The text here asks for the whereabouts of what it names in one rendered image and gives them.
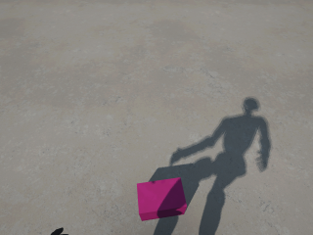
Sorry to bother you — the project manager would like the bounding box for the carton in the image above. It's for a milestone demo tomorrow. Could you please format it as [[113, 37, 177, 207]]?
[[137, 177, 187, 221]]

